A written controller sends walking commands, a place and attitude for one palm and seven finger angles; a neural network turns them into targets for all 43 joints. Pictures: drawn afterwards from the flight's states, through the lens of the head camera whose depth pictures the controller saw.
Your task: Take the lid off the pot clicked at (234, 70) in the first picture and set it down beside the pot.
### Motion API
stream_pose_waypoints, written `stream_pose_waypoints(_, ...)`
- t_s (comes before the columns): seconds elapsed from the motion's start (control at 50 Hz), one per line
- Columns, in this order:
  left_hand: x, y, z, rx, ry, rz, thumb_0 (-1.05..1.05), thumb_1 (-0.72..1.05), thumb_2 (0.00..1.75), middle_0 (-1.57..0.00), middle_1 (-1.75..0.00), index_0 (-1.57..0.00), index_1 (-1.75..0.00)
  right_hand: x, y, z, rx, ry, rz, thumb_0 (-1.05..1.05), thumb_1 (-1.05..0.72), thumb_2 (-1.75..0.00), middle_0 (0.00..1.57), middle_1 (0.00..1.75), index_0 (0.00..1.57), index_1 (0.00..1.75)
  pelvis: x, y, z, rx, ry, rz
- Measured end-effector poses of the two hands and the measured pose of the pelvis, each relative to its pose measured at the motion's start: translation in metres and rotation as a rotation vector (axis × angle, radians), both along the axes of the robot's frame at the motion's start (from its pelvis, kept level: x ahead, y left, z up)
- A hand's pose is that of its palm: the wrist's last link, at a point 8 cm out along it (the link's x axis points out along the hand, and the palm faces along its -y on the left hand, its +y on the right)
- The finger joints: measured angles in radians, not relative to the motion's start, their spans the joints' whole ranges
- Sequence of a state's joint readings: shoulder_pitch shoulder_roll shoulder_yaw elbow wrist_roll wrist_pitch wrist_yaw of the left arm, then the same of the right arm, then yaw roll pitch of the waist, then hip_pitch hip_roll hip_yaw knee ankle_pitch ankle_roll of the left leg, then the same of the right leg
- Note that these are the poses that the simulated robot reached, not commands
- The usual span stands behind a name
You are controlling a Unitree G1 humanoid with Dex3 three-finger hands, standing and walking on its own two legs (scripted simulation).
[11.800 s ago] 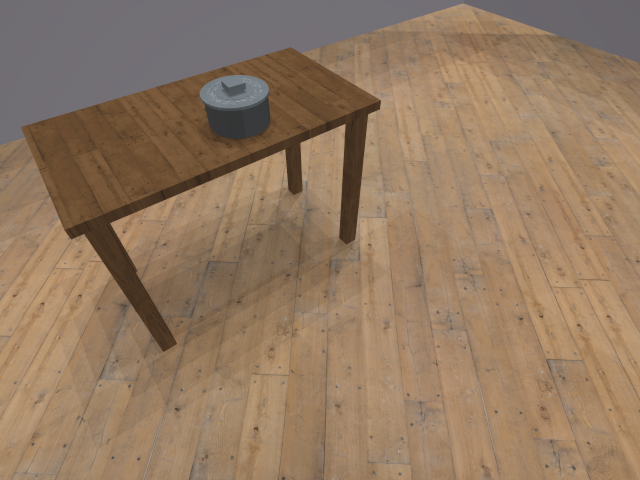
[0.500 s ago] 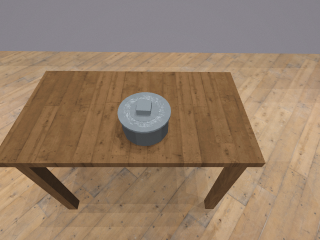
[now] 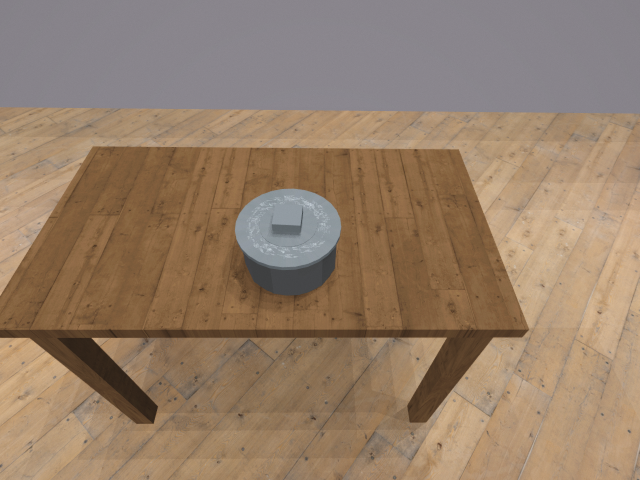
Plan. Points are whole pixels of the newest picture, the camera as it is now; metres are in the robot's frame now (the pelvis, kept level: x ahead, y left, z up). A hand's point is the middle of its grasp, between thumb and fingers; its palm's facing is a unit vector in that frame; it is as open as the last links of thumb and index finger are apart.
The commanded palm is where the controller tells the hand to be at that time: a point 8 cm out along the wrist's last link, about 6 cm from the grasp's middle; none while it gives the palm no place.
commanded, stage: look again from close up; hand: left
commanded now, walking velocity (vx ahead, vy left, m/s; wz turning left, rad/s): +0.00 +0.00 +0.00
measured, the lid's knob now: (287, 217) +0.52 +0.09 -0.01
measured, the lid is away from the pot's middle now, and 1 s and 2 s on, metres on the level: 0.00 0.00 0.00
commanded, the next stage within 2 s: lift the closed hand beside the body in 0.24 s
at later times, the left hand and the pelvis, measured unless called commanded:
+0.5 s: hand out of the picture +0.09 +0.19 -0.11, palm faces +0.11 -0.94 -0.32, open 6.8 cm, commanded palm +0.08 +0.22 -0.07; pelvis -0.01 +0.00 +0.00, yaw +1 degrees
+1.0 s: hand out of the picture +0.10 +0.19 -0.08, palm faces +0.28 -0.92 -0.29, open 3.1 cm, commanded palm +0.06 +0.24 -0.05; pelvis -0.01 -0.03 +0.00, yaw +3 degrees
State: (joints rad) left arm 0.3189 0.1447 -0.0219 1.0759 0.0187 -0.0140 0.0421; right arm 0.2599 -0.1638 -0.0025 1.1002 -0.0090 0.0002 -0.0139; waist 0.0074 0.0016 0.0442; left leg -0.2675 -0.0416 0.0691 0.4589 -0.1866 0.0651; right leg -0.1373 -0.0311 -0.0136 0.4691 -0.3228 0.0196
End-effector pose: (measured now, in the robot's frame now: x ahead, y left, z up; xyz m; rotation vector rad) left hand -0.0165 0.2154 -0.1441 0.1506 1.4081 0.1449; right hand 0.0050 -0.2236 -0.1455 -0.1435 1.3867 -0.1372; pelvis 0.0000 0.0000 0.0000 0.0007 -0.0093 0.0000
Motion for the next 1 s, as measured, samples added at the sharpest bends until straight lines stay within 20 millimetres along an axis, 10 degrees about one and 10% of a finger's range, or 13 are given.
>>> stream_pose_waypoints(0.38, 0.007, -0.008, 0.002, -0.011, -0.052, 0.008, 0.01, 0.91, 0.90, -0.20, -0.30, -0.20, -0.30, -0.019, 0.006, 0.000, 0.019, 0.015, -0.020, 0.01, -0.93, -0.90, 0.20, 0.30, 0.20, 0.30, -0.003, -0.002, -0.001, -0.011, -0.006, 0.002)
stream_pose_waypoints(0.56, 0.110, 0.012, 0.072, 0.137, -0.605, -0.047, 0.03, 0.95, 0.90, -0.36, -0.48, -0.37, -0.48, 0.081, -0.029, 0.036, -0.048, -0.500, 0.056, 0.02, -0.93, -0.90, 0.20, 0.30, 0.20, 0.30, -0.012, -0.005, -0.002, -0.003, -0.020, 0.014)
stream_pose_waypoints(0.74, 0.100, 0.004, 0.088, 0.099, -0.748, 0.029, 0.02, 0.91, 0.90, -0.71, -0.86, -0.71, -0.86, 0.182, -0.028, 0.109, -0.075, -0.848, 0.171, 0.01, -0.91, -0.90, 0.20, 0.30, 0.19, 0.30, -0.021, -0.021, -0.003, -0.008, -0.027, 0.022)
stream_pose_waypoints(1.0, 0.082, 0.019, 0.093, 0.202, -0.687, 0.095, 0.02, 0.90, 0.90, -1.19, -1.39, -1.19, -1.39, 0.180, -0.005, 0.076, -0.010, -0.708, 0.226, 0.01, -0.90, -0.90, 0.20, 0.30, 0.20, 0.30, -0.012, -0.032, -0.004, -0.011, -0.002, 0.047)
